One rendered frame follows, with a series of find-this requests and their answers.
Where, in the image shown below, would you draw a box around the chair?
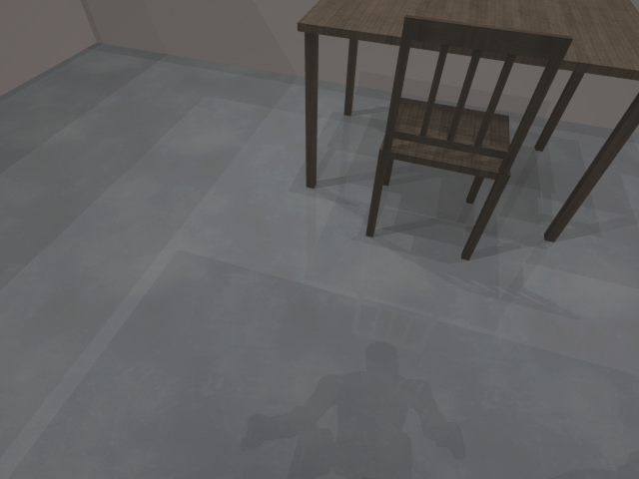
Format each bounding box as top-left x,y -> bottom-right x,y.
366,15 -> 573,260

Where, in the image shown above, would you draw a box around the table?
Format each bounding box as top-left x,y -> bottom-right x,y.
298,0 -> 639,242

